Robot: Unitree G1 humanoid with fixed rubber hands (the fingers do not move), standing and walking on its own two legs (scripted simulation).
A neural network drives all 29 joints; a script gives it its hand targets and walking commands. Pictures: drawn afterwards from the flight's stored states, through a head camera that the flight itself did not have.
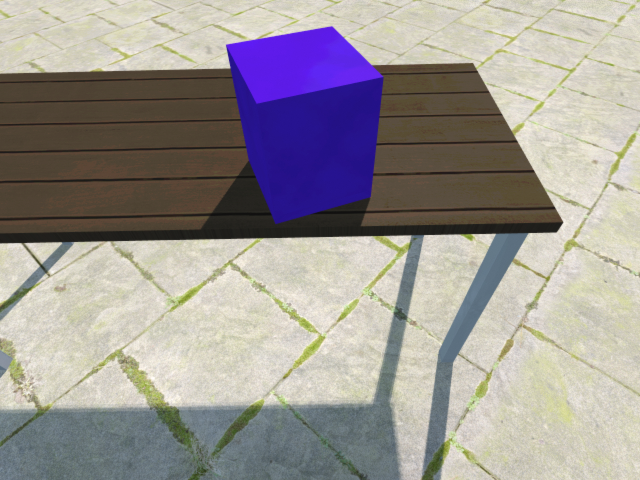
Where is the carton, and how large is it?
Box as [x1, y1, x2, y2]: [226, 26, 383, 223]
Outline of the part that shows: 332,26 226,45 248,158 275,223 370,196 383,77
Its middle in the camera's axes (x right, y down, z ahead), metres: -0.03 -0.22 +0.73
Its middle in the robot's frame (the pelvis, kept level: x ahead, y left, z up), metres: +0.71 +0.07 +0.06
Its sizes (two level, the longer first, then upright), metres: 0.210 0.200 0.250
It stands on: a table, 0.71 m high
